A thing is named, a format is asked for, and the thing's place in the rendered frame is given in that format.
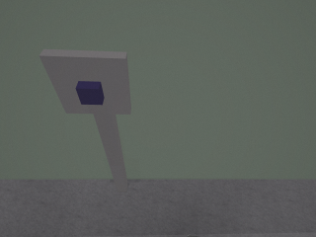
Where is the button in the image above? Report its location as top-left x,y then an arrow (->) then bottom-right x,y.
75,81 -> 105,105

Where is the panel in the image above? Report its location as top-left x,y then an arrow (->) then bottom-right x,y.
39,48 -> 131,193

